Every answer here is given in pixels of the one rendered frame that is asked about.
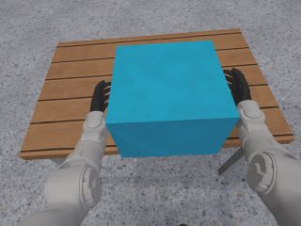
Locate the table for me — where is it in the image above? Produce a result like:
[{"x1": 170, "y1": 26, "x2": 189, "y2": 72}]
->
[{"x1": 19, "y1": 28, "x2": 295, "y2": 176}]

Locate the robot left forearm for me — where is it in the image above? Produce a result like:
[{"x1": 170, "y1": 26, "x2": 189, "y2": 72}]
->
[{"x1": 43, "y1": 110, "x2": 109, "y2": 206}]

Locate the robot left hand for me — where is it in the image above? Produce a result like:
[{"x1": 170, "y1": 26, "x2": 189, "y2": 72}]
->
[{"x1": 89, "y1": 80, "x2": 112, "y2": 113}]

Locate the carton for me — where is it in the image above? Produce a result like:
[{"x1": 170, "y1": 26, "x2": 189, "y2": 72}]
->
[{"x1": 105, "y1": 40, "x2": 240, "y2": 158}]

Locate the robot right hand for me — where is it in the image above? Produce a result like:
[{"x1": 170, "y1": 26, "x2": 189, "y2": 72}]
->
[{"x1": 223, "y1": 68, "x2": 252, "y2": 106}]

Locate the robot right forearm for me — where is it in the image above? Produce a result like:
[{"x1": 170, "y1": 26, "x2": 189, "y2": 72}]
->
[{"x1": 235, "y1": 100, "x2": 299, "y2": 166}]

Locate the robot left upper arm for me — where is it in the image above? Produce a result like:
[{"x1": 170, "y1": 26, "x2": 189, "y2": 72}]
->
[{"x1": 16, "y1": 165, "x2": 103, "y2": 226}]

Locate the robot right upper arm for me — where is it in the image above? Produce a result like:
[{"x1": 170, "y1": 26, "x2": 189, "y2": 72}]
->
[{"x1": 246, "y1": 152, "x2": 301, "y2": 226}]

